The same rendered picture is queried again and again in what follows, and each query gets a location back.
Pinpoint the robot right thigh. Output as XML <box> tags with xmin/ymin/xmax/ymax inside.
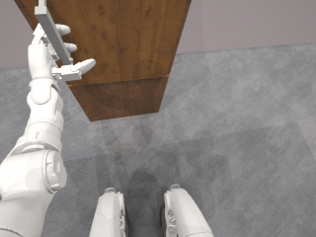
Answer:
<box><xmin>164</xmin><ymin>188</ymin><xmax>214</xmax><ymax>237</ymax></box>

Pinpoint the robot thigh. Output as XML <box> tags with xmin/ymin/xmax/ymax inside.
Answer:
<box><xmin>164</xmin><ymin>188</ymin><xmax>214</xmax><ymax>237</ymax></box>
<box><xmin>89</xmin><ymin>192</ymin><xmax>125</xmax><ymax>237</ymax></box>

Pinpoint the cupboard door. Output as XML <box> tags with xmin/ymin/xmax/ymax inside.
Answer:
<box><xmin>22</xmin><ymin>0</ymin><xmax>187</xmax><ymax>86</ymax></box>

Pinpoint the left robot upper arm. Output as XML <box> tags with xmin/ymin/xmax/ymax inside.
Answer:
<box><xmin>0</xmin><ymin>149</ymin><xmax>67</xmax><ymax>237</ymax></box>

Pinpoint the robot left hand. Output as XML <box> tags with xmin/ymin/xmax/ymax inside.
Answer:
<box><xmin>28</xmin><ymin>23</ymin><xmax>96</xmax><ymax>84</ymax></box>

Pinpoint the robot left thigh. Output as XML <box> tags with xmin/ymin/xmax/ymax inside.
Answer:
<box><xmin>89</xmin><ymin>192</ymin><xmax>125</xmax><ymax>237</ymax></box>

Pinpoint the robot left forearm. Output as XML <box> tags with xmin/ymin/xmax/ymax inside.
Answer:
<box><xmin>0</xmin><ymin>78</ymin><xmax>64</xmax><ymax>196</ymax></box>

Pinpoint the handle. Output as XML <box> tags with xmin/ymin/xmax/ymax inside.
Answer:
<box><xmin>35</xmin><ymin>0</ymin><xmax>73</xmax><ymax>66</ymax></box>

